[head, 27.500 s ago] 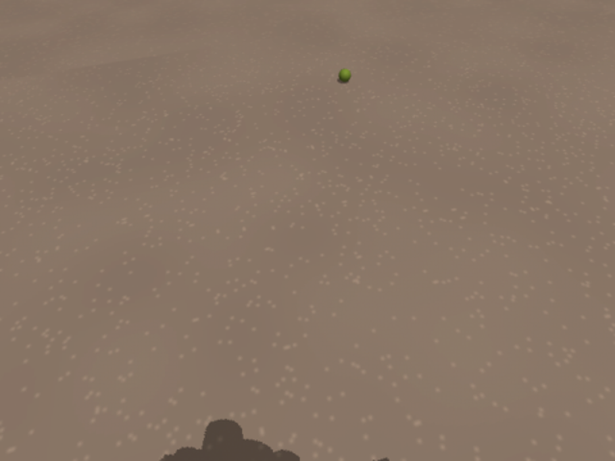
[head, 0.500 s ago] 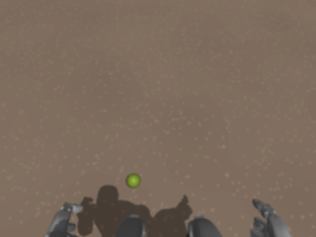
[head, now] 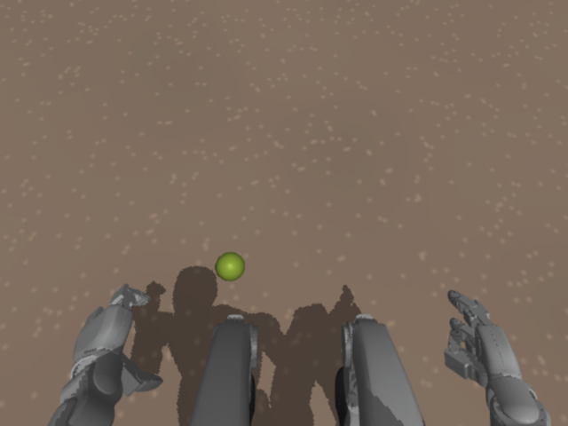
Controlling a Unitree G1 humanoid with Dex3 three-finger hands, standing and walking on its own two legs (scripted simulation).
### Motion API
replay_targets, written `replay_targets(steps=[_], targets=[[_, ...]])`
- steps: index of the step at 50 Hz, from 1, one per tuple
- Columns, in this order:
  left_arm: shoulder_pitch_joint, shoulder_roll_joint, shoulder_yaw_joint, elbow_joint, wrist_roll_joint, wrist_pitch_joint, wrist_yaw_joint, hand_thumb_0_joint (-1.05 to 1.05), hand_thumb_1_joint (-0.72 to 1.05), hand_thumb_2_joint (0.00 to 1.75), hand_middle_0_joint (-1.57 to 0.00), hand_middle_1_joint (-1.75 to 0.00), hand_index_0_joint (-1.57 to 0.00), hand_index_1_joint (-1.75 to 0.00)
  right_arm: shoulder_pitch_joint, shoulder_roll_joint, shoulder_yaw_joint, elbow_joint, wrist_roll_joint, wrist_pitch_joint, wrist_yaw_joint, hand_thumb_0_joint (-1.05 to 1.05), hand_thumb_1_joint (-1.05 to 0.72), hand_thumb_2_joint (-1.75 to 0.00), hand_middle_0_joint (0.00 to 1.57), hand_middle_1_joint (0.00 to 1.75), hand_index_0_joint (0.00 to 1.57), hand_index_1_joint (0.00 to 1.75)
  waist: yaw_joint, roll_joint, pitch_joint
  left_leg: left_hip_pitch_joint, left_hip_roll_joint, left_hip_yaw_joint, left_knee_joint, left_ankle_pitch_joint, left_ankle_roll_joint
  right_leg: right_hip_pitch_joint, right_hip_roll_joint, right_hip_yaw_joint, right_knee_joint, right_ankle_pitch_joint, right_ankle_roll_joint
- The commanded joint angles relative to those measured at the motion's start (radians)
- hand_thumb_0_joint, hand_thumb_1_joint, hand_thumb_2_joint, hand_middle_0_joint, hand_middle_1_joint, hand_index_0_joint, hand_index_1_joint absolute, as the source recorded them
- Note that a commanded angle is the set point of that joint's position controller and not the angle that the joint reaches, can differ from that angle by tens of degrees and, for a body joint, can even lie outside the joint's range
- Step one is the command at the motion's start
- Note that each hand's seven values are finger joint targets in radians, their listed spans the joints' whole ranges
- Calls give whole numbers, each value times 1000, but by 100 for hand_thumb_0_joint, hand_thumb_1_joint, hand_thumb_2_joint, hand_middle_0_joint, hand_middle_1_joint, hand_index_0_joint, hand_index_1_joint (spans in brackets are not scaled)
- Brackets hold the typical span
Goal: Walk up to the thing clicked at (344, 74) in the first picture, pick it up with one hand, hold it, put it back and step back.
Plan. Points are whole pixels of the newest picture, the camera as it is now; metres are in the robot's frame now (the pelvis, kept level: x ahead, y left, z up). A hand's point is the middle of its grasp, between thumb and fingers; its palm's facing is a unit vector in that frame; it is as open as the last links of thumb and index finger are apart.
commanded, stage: rise first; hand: left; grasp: from above
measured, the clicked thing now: (230, 266) +0.43 +0.17 -0.52
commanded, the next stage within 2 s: approach in 1.74 s
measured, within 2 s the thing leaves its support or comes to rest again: neither
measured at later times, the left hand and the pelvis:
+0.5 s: hand (176, 299) +0.31 +0.25 -0.30, palm faces -0.49 -0.18 -0.86, open 14.0 cm; pelvis -0.06 +0.00 -0.15, yaw -2 degrees
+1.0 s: hand (192, 279) +0.37 +0.23 -0.37, palm faces -0.46 -0.01 -0.89, open 14.2 cm; pelvis -0.06 +0.01 -0.20, yaw -3 degrees
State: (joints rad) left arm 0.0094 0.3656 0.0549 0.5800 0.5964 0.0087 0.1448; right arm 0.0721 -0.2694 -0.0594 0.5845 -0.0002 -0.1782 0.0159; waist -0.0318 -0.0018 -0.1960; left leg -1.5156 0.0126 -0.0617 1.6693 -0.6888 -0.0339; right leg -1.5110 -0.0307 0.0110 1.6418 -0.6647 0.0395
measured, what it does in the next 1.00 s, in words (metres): lowers itself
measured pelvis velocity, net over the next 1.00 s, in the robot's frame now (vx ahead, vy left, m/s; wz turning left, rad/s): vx -0.06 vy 0.01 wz -0.05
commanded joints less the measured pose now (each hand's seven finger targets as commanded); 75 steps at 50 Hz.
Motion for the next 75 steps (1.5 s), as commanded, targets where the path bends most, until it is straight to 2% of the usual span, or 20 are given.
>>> replay_targets(steps=[1,4,7,9,10,12,14,15,20,21,26,33,39,47,48,51,53,60,68,75], targets=[[-157,208,64,-76,101,-64,74,0,-52,97,-8,-105,-8,-105,64,-159,-71,-55,1,-28,0,0,-89,-90,20,30,20,30,2,106,-486,234,-23,47,-83,385,37,128,30,-39,-62,350,-59],[-278,229,58,-28,162,-63,105,0,-54,100,-8,-105,-8,-105,82,-173,-75,-23,-2,-16,4,0,-89,-90,20,30,20,30,-7,104,-546,197,-22,46,-19,408,34,75,30,-46,0,361,-62],[-390,258,66,39,207,-66,122,0,-50,100,-7,-104,-8,-104,98,-180,-81,1,-9,-1,12,0,-88,-89,20,30,20,30,-4,56,-602,102,-28,55,53,337,42,59,32,-47,41,320,-59],[-462,250,44,75,235,-71,123,0,-50,100,-8,-103,-9,-103,111,-177,-86,9,-14,7,14,0,-87,-90,20,30,20,30,-9,47,-640,52,-30,67,93,300,45,56,33,-43,60,294,-56],[-491,284,61,100,248,-74,128,0,-51,101,-9,-102,-9,-103,108,-178,-87,16,-15,11,14,0,-88,-90,20,30,20,30,-1,37,-639,22,-33,70,100,270,45,57,34,-43,67,260,-56],[-559,281,39,144,264,-82,127,0,-52,101,-9,-102,-9,-103,109,-177,-88,25,-22,20,16,0,-89,-90,20,30,20,30,-11,31,-617,-15,-33,70,113,200,45,15,37,-53,79,184,-58],[-617,336,63,204,296,-95,131,0,-53,103,-9,-101,-8,-102,111,-182,-92,31,-26,32,14,0,-88,-90,20,30,20,30,-8,17,-603,-62,-35,77,140,144,51,-16,41,-51,88,121,-58],[-658,324,43,226,311,-103,131,0,-54,103,-7,-105,-7,-105,116,-177,-91,35,-28,37,14,0,-89,-90,20,30,20,30,-28,7,-583,-118,-38,85,163,112,56,-20,44,-44,89,90,-55],[-740,351,30,344,379,-139,153,0,-56,104,-7,-104,-7,-104,122,-182,-73,51,-38,57,20,0,-90,-90,20,30,20,30,-43,22,-500,-199,-49,74,192,-13,59,-144,50,-56,132,-68,-65],[-785,331,4,343,395,-149,158,0,-56,105,-7,-103,-6,-104,128,-175,-74,57,-42,60,21,0,-90,-90,20,30,20,30,-61,26,-499,-206,-50,76,201,-17,59,-149,50,-61,139,-62,-64],[-874,359,5,413,466,-178,214,0,-58,108,-7,-99,-5,-101,150,-186,-61,83,-53,71,30,0,-89,-90,20,30,20,30,-74,69,-504,-212,-58,65,238,-26,60,-236,48,-85,204,-47,-69],[-990,364,-4,493,571,-171,299,0,-58,106,-7,-98,-5,-99,186,-201,-46,135,-77,83,44,0,-90,-90,20,30,20,30,-93,224,-553,-116,-48,48,268,95,39,-356,37,-119,312,94,-80],[-1030,331,-23,579,595,-143,335,0,-57,105,-7,-97,-6,-98,193,-189,-45,147,-94,94,55,0,-90,-90,20,30,20,30,-125,205,-535,-165,-51,54,307,102,50,-369,40,-124,330,114,-76],[-1090,346,-29,632,615,-150,329,0,-54,102,-8,-98,-8,-98,207,-197,-41,159,-110,99,69,0,-90,-90,20,30,20,30,-155,169,-533,-217,-48,45,349,92,59,-378,42,-129,359,111,-74],[-1078,359,-20,633,620,-152,332,0,-54,102,-7,-99,-7,-99,206,-197,-40,158,-109,100,69,0,-90,-90,20,30,20,30,-139,175,-542,-214,-48,47,353,98,59,-378,42,-128,362,115,-75],[-1107,358,-16,643,618,-158,339,0,-54,101,-7,-100,-7,-100,217,-193,-33,161,-116,101,74,0,-90,-90,20,30,20,30,-158,172,-555,-237,-49,53,380,115,63,-362,43,-126,372,135,-72],[-1082,366,-6,655,624,-158,349,0,-54,101,-7,-101,-8,-100,216,-185,-29,163,-118,101,77,0,-90,-90,20,30,20,30,-147,169,-556,-246,-50,60,390,135,65,-348,44,-122,374,153,-72],[-1126,379,8,638,633,-162,368,0,-53,100,-7,-101,-8,-101,235,-194,-32,168,-125,106,86,0,-90,-90,20,30,20,30,-156,204,-595,-225,-46,53,404,164,60,-369,45,-129,403,179,-76],[-1117,353,-7,685,634,-158,368,0,-54,101,-6,-103,-7,-102,240,-194,-30,177,-132,108,97,0,-90,-90,20,30,20,30,-171,204,-557,-252,-44,59,428,166,62,-370,49,-127,409,195,-74],[-1142,372,7,689,633,-167,374,0,-53,100,-6,-104,-8,-102,253,-209,-28,183,-136,103,103,0,-90,-90,20,30,20,30,-172,209,-559,-258,-42,55,440,169,61,-381,47,-131,424,196,-74]])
